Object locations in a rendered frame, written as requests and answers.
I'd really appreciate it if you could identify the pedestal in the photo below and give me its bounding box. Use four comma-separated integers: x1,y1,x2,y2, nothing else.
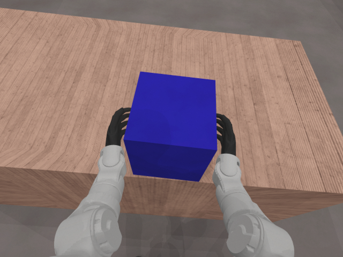
0,8,343,222

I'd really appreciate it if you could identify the robot right upper arm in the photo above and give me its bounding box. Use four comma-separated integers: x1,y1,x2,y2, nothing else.
227,214,294,257

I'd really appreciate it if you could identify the left robot forearm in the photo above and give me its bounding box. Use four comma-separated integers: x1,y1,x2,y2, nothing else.
54,145,126,254

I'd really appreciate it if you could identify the robot left hand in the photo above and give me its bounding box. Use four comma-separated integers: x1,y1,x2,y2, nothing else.
106,108,131,146

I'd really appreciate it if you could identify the robot right hand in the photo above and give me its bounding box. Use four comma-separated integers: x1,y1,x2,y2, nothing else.
217,114,236,156

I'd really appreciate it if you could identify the robot left upper arm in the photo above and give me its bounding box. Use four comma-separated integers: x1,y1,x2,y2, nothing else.
50,207,122,257

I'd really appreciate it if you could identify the carton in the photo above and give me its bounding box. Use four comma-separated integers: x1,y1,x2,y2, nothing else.
123,72,217,182

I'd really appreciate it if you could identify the right robot forearm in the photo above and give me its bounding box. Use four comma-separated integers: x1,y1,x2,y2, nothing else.
212,154,273,234

